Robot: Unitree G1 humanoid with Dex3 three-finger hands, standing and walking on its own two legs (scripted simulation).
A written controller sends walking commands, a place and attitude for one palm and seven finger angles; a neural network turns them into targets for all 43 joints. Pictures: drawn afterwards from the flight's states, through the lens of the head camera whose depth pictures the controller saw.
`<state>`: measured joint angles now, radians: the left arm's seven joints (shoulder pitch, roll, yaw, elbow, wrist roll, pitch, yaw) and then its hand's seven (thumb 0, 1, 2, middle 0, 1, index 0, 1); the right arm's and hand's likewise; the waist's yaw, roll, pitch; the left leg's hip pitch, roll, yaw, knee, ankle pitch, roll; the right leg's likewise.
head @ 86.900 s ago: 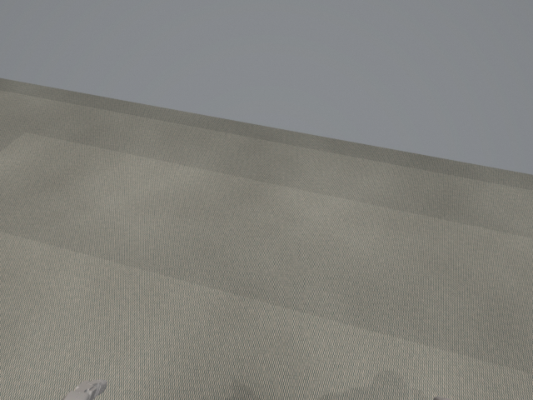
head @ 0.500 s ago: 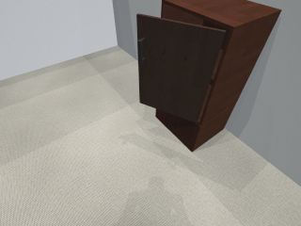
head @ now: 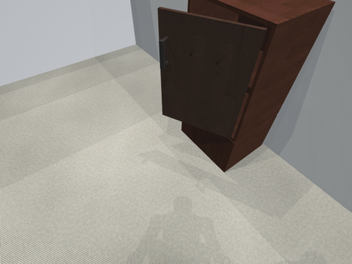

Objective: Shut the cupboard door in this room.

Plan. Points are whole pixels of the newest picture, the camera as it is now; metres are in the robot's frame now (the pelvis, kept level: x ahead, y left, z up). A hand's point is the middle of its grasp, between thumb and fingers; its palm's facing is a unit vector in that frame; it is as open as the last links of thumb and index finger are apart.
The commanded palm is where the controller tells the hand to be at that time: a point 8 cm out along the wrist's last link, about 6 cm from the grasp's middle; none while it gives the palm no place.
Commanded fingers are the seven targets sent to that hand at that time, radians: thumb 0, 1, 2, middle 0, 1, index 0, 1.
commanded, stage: look to check the result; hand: left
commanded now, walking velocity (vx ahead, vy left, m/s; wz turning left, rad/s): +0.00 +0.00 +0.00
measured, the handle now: (164, 53) +0.95 +0.10 +0.00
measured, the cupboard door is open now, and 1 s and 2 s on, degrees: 27 27 27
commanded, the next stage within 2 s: walk to a spot facing it in 0.22 s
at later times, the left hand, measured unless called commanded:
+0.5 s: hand out of the picture +0.05 +0.20 -0.18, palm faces +0.03 -0.97 -0.25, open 7.4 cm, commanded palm none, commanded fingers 0.00 0.90 0.90 -0.20 -0.30 -0.20 -0.30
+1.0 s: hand out of the picture +0.02 +0.26 -0.18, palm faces +0.31 -0.92 -0.25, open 7.4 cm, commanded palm none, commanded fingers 0.00 0.90 0.90 -0.20 -0.30 -0.20 -0.30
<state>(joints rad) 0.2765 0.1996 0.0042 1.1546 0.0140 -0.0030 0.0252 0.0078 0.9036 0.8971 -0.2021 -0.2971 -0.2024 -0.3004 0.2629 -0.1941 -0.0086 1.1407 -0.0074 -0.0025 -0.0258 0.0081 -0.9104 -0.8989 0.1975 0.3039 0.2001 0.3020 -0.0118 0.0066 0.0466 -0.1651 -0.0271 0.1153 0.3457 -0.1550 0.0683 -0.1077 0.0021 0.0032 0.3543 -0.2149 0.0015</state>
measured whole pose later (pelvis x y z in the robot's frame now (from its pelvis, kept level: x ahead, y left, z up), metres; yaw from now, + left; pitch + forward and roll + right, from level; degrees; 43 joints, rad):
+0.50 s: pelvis +0.01 +0.00 +0.00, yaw +2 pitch -1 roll +0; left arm 0.19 0.22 0.01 1.12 0.01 0.01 0.03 0.01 0.90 0.90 -0.20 -0.30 -0.20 -0.30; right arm 0.19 -0.23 -0.01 1.11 -0.01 0.01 -0.02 0.01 -0.91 -0.90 0.20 0.30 0.20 0.30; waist -0.02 -0.01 0.05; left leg -0.18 -0.04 0.08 0.38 -0.18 0.06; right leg -0.11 -0.01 -0.03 0.38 -0.26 0.00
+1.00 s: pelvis +0.00 +0.03 -0.01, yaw +19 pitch +2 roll -1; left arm 0.13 0.25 0.07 0.94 0.02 0.06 0.02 0.01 0.90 0.90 -0.20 -0.30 -0.20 -0.30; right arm 0.21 -0.22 -0.05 0.94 -0.03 0.03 -0.01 0.01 -0.91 -0.90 0.20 0.30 0.20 0.30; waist -0.02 -0.01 0.12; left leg -0.34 -0.05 0.00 0.52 -0.21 0.07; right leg -0.48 -0.05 0.00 1.09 -0.39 0.06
